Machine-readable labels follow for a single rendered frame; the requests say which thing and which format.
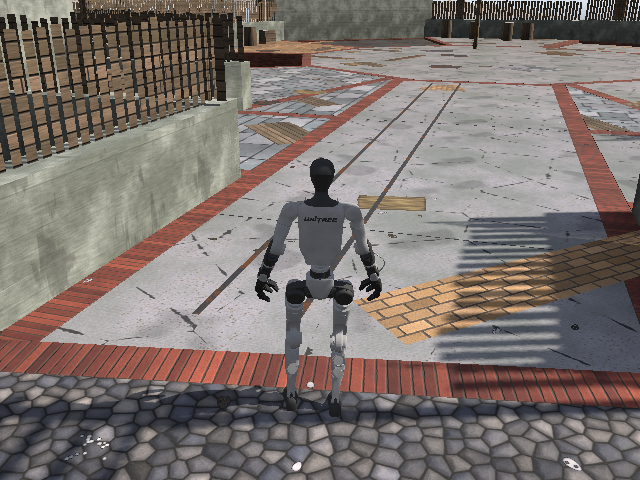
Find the robot right upper arm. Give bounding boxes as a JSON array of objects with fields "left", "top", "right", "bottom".
[{"left": 342, "top": 202, "right": 370, "bottom": 255}]

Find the robot right hand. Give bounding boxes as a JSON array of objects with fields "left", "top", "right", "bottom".
[{"left": 359, "top": 278, "right": 382, "bottom": 301}]

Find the left robot thigh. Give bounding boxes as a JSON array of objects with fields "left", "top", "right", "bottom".
[{"left": 285, "top": 279, "right": 306, "bottom": 349}]

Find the left robot forearm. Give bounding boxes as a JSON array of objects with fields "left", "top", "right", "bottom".
[{"left": 257, "top": 239, "right": 279, "bottom": 282}]

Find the robot right shin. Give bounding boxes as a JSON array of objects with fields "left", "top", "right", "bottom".
[{"left": 331, "top": 335, "right": 347, "bottom": 403}]

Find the right robot forearm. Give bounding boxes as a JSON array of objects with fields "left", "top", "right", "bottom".
[{"left": 360, "top": 239, "right": 380, "bottom": 281}]

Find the robot left hand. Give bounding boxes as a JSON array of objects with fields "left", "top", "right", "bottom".
[{"left": 255, "top": 279, "right": 279, "bottom": 302}]

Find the robot left upper arm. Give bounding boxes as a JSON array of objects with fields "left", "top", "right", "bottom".
[{"left": 269, "top": 201, "right": 301, "bottom": 256}]

